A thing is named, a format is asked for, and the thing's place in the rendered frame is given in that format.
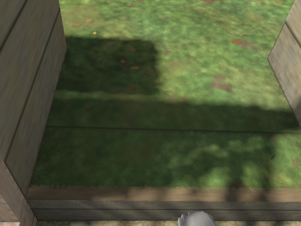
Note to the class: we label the right robot thigh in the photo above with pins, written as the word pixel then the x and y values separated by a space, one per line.
pixel 196 218

